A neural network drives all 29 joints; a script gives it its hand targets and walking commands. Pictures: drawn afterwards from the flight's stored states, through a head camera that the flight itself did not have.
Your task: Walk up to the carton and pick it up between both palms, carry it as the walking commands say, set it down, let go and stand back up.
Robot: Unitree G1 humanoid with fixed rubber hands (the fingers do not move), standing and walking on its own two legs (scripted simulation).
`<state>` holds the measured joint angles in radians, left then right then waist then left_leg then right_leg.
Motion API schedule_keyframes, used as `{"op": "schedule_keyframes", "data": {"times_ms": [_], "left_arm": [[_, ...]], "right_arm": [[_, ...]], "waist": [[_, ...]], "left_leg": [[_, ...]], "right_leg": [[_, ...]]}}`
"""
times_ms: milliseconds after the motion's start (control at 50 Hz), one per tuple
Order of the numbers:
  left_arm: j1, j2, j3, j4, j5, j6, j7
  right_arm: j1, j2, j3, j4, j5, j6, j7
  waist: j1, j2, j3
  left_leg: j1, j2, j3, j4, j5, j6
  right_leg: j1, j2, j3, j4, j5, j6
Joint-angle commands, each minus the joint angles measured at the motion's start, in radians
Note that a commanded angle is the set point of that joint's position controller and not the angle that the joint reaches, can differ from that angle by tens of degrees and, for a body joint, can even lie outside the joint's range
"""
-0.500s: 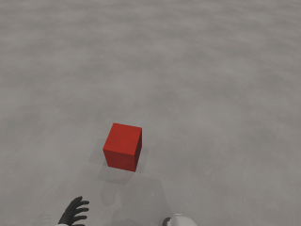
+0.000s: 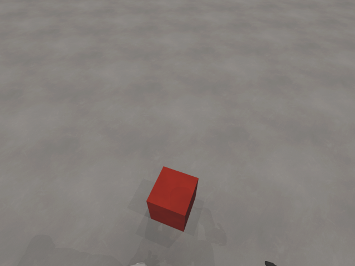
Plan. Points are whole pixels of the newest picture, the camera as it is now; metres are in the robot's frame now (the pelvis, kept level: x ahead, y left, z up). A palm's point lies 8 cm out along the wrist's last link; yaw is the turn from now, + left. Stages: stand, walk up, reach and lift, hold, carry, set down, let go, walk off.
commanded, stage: walk up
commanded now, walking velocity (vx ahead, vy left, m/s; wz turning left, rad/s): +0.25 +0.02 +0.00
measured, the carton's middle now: (173, 199) +0.55 +0.05 -0.65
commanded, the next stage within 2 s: none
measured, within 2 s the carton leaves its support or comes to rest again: neither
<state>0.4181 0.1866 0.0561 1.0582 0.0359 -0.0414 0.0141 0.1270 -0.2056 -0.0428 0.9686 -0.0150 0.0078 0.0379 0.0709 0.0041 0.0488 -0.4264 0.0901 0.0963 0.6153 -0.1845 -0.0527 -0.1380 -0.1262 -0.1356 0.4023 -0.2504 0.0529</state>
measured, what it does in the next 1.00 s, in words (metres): walks ahead: left foot, then right foot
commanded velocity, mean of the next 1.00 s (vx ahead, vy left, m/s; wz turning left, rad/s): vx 0.07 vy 0.05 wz -0.10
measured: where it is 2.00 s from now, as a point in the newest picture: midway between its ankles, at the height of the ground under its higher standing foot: outside the picture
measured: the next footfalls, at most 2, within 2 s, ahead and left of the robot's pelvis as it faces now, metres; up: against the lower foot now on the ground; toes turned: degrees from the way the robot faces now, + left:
left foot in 0.04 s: +0.12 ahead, +0.15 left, +0.00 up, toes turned +8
right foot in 0.46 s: +0.17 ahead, -0.10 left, +0.00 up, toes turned -4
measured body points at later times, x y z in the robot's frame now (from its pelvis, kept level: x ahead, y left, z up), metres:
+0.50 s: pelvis +0.10 +0.01 -0.01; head +0.11 +0.01 +0.44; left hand +0.17 +0.25 -0.15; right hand +0.09 -0.21 -0.16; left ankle +0.08 +0.14 -0.74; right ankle +0.13 -0.10 -0.75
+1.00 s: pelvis +0.10 +0.05 +0.00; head +0.13 +0.02 +0.45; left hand +0.05 +0.33 -0.12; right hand +0.14 -0.22 -0.15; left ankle +0.12 +0.21 -0.69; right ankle +0.13 -0.10 -0.74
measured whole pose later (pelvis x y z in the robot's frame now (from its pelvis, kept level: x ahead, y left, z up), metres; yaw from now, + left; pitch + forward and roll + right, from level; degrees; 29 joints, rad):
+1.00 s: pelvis +0.10 +0.05 +0.00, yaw -6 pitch +2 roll +3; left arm 0.40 0.22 0.09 1.10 0.05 0.03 0.07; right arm 0.21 -0.27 -0.09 0.95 -0.05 0.08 0.03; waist 0.06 0.01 0.05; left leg -0.45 0.04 0.02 0.88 -0.32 -0.09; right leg -0.30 -0.07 0.08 0.41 -0.14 0.04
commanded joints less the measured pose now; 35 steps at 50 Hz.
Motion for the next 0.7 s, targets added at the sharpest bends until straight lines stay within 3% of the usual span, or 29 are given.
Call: {"op": "schedule_keyframes", "data": {"times_ms": [0, 20, 40, 60, 80, 100, 120, 160, 180, 200, 220, 240, 260, 280, 340, 400, 420, 440, 460, 480, 520, 540, 680], "left_arm": [[0.008, 0.149, 0.019, -0.018, -0.009, 0.003, -0.004], [0.042, 0.111, 0.007, -0.014, -0.008, 0.004, -0.005], [0.044, 0.046, -0.012, -0.045, -0.005, 0.002, -0.006], [0.042, 0.04, -0.016, -0.062, -0.001, 0.022, -0.001], [0.002, 0.061, -0.009, -0.046, 0.001, 0.036, -0.004], [-0.023, 0.086, 0.01, -0.037, 0.003, 0.043, -0.012], [-0.005, 0.08, 0.008, -0.028, -0.003, 0.044, -0.021], [0.014, 0.063, 0.004, -0.014, -0.006, 0.051, -0.032], [-0.004, 0.063, 0.001, -0.015, -0.008, 0.056, -0.032], [-0.031, 0.067, 0.0, -0.02, -0.011, 0.061, -0.031], [-0.055, 0.065, 0.002, -0.027, -0.015, 0.067, -0.028], [-0.058, 0.05, 0.001, -0.029, -0.031, 0.071, -0.015], [-0.089, 0.048, -0.01, -0.056, -0.035, 0.066, -0.014], [-0.117, 0.047, -0.014, -0.065, -0.035, 0.067, -0.009], [-0.158, 0.057, -0.013, -0.075, -0.042, 0.076, 0.005], [-0.124, 0.047, -0.016, -0.055, -0.04, 0.062, 0.013], [-0.103, 0.059, -0.012, -0.041, -0.036, 0.051, 0.018], [-0.083, 0.096, -0.002, -0.031, -0.03, 0.035, 0.02], [-0.135, 0.126, -0.002, -0.034, -0.035, 0.027, 0.017], [-0.172, 0.132, -0.003, -0.025, -0.033, 0.03, 0.014], [-0.206, 0.11, -0.012, -0.023, -0.031, 0.034, 0.015], [-0.207, 0.097, -0.014, -0.021, -0.032, 0.034, 0.018], [-0.167, 0.069, -0.017, 0.013, -0.038, 0.023, 0.02]], "right_arm": [[0.146, -0.077, -0.023, 0.014, 0.001, -0.045, -0.022], [0.217, -0.13, -0.038, 0.036, -0.01, -0.061, -0.031], [0.278, -0.233, -0.057, 0.034, -0.023, -0.07, -0.041], [0.308, -0.283, -0.06, 0.029, -0.005, -0.063, -0.041], [0.274, -0.236, -0.045, 0.027, -0.009, -0.059, -0.037], [0.259, -0.214, -0.039, 0.026, -0.006, -0.062, -0.043], [0.21, -0.173, -0.032, 0.022, -0.004, -0.068, -0.044], [0.185, -0.118, -0.022, 0.018, -0.004, -0.083, -0.043], [0.196, -0.106, -0.019, 0.022, -0.007, -0.088, -0.043], [0.212, -0.104, -0.019, 0.026, -0.009, -0.091, -0.047], [0.216, -0.096, -0.014, 0.02, -0.011, -0.092, -0.055], [0.154, -0.065, 0.003, 0.01, 0.003, -0.093, -0.061], [0.164, -0.063, 0.004, 0.024, 0.003, -0.085, -0.063], [0.191, -0.066, 0.009, 0.04, -0.002, -0.079, -0.065], [0.233, -0.093, 0.003, 0.054, -0.005, -0.059, -0.069], [0.208, -0.106, -0.012, 0.06, 0.004, -0.033, -0.071], [0.218, -0.084, -0.01, 0.065, 0.008, -0.027, -0.07], [0.25, -0.039, -0.001, 0.067, 0.011, -0.024, -0.07], [0.292, 0.012, 0.012, 0.074, 0.016, -0.018, -0.07], [0.298, 0.005, 0.013, 0.094, 0.016, -0.005, -0.074], [0.268, -0.018, 0.005, 0.103, 0.011, 0.002, -0.073], [0.255, -0.027, 0.001, 0.108, 0.011, 0.001, -0.07], [0.233, -0.01, 0.002, 0.14, 0.008, -0.01, -0.073]], "waist": [[-0.084, -0.087, -0.022], [-0.105, 0.065, -0.053], [-0.131, 0.356, -0.055], [-0.154, 0.373, -0.09], [-0.134, 0.211, -0.033], [-0.109, 0.091, 0.013], [-0.078, 0.084, 0.015], [-0.058, 0.177, 0.006], [-0.058, 0.204, -0.006], [-0.06, 0.196, -0.015], [-0.062, 0.175, -0.02], [-0.042, 0.215, -0.013], [-0.057, 0.274, -0.048], [-0.071, 0.272, -0.063], [-0.089, 0.209, -0.074], [-0.057, 0.169, -0.061], [-0.048, 0.124, -0.067], [-0.054, 0.011, -0.087], [-0.083, -0.12, -0.059], [-0.088, -0.191, -0.034], [-0.088, -0.179, -0.014], [-0.088, -0.159, -0.007], [-0.071, -0.056, 0.002]], "left_leg": [[0.303, -0.014, 0.035, -0.15, -0.013, -0.002], [0.374, 0.058, -0.04, -0.211, -0.056, 0.015], [0.41, 0.302, -0.382, -0.367, -0.068, 0.07], [0.39, 0.403, -0.547, -0.447, -0.166, 0.171], [0.335, 0.395, -0.535, -0.456, -0.241, 0.176], [0.287, 0.376, -0.504, -0.449, -0.181, 0.146], [0.27, 0.311, -0.395, -0.431, -0.092, 0.123], [0.251, 0.233, -0.238, -0.411, 0.113, 0.101], [0.255, 0.219, -0.201, -0.397, 0.229, 0.107], [0.266, 0.218, -0.175, -0.376, 0.36, 0.114], [0.272, 0.211, -0.135, -0.337, 0.575, 0.112], [0.24, 0.179, -0.048, -0.278, 0.931, 0.112], [0.279, 0.115, -0.004, -0.272, 0.901, 0.125], [0.322, 0.109, -0.007, -0.273, 0.871, 0.14], [0.347, 0.151, -0.068, -0.257, 0.749, 0.188], [0.283, 0.138, -0.118, -0.25, 0.435, 0.171], [0.242, 0.108, -0.122, -0.235, 0.284, 0.146], [0.192, 0.059, -0.105, -0.182, 0.114, 0.113], [0.159, -0.014, -0.071, -0.201, -0.062, 0.068], [0.223, -0.024, -0.036, -0.21, -0.11, 0.044], [0.279, -0.015, -0.043, -0.233, -0.063, 0.038], [0.299, -0.004, -0.048, -0.246, -0.033, 0.039], [0.319, 0.019, -0.052, -0.306, 0.009, 0.041]], "right_leg": [[-0.158, -0.099, 0.08, -0.046, -0.117, -0.128], [-0.185, -0.049, 0.044, 0.134, -0.151, -0.109], [-0.364, 0.051, -0.005, 0.435, -0.311, -0.046], [-0.433, 0.054, 0.073, 0.584, -0.372, -0.044], [-0.462, 0.017, 0.132, 0.649, -0.309, -0.044], [-0.465, 0.005, 0.157, 0.678, -0.225, -0.037], [-0.429, -0.008, 0.169, 0.67, -0.139, -0.032], [-0.365, 0.003, 0.144, 0.646, -0.05, -0.024], [-0.348, 0.014, 0.128, 0.647, -0.02, -0.023], [-0.345, 0.022, 0.121, 0.65, 0.004, -0.022], [-0.326, 0.032, 0.125, 0.625, 0.029, -0.019], [-0.237, 0.056, 0.129, 0.527, 0.004, -0.02], [-0.222, 0.08, 0.096, 0.424, -0.006, -0.019], [-0.217, 0.094, 0.072, 0.373, -0.017, -0.018], [-0.184, 0.096, 0.063, 0.256, -0.039, -0.023], [-0.067, 0.096, 0.057, 0.01, 0.084, -0.047], [0.007, 0.062, 0.072, -0.054, 0.166, -0.061], [0.079, -0.04, 0.161, -0.04, 0.347, -0.067], [0.053, -0.11, 0.251, -0.057, 0.483, -0.105], [-0.035, -0.111, 0.282, -0.104, 0.396, -0.131], [-0.082, -0.063, 0.255, -0.15, 0.18, -0.115], [-0.096, -0.042, 0.24, -0.153, 0.143, -0.107], [-0.071, -0.01, 0.221, -0.138, 0.136, -0.093]]}}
